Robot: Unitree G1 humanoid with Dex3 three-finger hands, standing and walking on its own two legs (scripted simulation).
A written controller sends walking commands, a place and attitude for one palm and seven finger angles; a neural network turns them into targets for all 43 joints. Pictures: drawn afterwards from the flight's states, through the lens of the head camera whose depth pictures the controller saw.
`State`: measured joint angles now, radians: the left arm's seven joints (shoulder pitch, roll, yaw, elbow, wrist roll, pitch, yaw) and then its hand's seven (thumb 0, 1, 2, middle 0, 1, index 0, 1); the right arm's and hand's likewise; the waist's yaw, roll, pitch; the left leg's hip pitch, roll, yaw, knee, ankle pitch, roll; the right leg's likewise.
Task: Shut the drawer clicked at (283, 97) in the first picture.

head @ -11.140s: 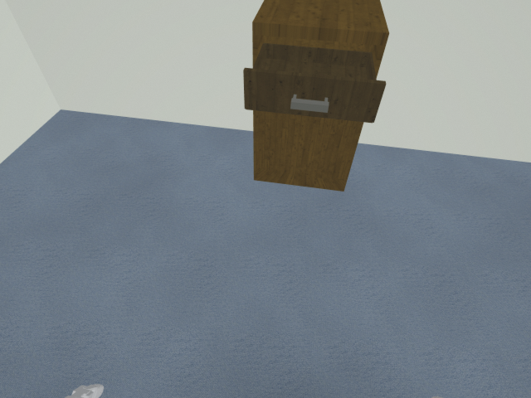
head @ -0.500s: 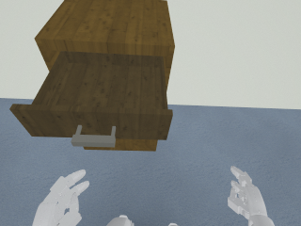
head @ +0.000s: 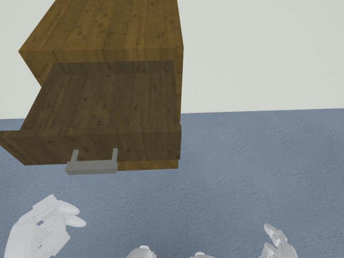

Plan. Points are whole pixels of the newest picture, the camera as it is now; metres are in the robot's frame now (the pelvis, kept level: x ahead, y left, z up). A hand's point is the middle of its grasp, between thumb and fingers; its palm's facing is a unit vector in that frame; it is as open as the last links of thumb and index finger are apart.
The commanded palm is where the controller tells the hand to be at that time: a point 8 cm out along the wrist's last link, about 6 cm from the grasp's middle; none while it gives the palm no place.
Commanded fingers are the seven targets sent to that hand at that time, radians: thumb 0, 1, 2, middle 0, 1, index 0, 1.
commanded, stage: raise the hand and make a fist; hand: left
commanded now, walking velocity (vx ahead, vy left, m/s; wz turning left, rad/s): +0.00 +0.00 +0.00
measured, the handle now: (94, 159) +0.35 +0.22 +0.00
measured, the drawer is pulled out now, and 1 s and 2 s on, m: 0.29 0.29 0.29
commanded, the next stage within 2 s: bring the fist close to the handle in 1.00 s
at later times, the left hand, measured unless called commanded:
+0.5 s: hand (74, 241) +0.15 +0.17 +0.09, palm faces +0.06 -1.00 +0.06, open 3.2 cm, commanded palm +0.12 +0.22 +0.09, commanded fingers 0.00 0.90 0.90 -1.40 -1.60 -1.40 -1.60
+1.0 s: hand (73, 228) +0.17 +0.18 +0.10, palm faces +0.11 -0.99 +0.02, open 3.2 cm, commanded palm +0.12 +0.22 +0.10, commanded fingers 0.00 0.90 0.90 -1.40 -1.60 -1.40 -1.60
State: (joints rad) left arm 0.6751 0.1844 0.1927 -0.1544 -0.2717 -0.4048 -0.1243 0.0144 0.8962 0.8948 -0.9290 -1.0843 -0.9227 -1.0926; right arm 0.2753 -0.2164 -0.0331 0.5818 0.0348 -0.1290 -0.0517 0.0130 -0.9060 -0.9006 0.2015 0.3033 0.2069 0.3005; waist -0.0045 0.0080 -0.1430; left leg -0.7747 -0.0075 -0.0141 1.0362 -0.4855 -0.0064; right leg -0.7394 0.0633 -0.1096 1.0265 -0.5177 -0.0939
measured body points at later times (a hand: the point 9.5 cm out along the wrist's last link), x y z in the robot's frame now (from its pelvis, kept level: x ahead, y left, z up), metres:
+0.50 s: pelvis -0.01 +0.06 +0.00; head +0.01 +0.06 +0.45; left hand +0.14 +0.23 +0.08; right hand +0.21 -0.14 -0.04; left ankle +0.01 +0.13 -0.67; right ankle +0.00 -0.05 -0.67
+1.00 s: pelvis +0.01 +0.06 +0.00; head +0.04 +0.06 +0.45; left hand +0.16 +0.23 +0.10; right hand +0.19 -0.16 -0.06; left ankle +0.01 +0.13 -0.67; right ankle +0.00 -0.05 -0.67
